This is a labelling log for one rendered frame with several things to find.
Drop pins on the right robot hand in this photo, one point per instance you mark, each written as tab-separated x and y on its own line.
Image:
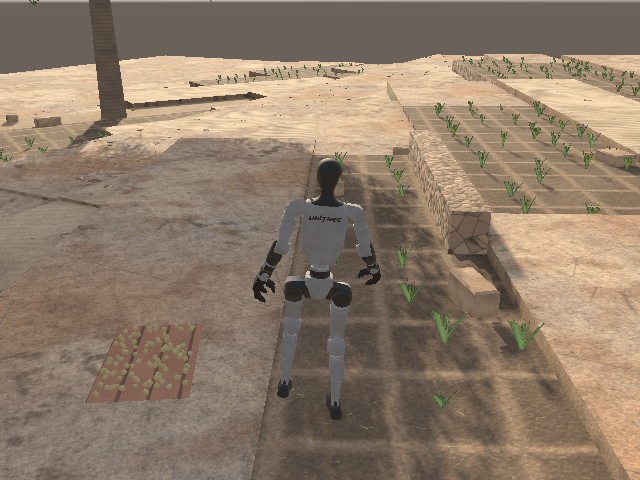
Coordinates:
374	280

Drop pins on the left robot hand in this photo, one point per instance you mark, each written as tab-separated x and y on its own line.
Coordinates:
258	286

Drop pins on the robot right foot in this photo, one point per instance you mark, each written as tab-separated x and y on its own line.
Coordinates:
335	411

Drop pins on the right robot forearm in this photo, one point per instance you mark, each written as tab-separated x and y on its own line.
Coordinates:
371	261

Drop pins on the robot left foot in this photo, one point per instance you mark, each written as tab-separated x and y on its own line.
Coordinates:
283	389

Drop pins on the left robot upper arm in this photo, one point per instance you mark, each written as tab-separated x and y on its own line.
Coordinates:
293	209

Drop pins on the left robot forearm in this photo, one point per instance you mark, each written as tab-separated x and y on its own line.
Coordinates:
269	264

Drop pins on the robot foot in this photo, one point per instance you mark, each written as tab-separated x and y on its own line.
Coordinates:
335	411
283	389

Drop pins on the right robot upper arm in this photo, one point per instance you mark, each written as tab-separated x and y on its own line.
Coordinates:
357	215

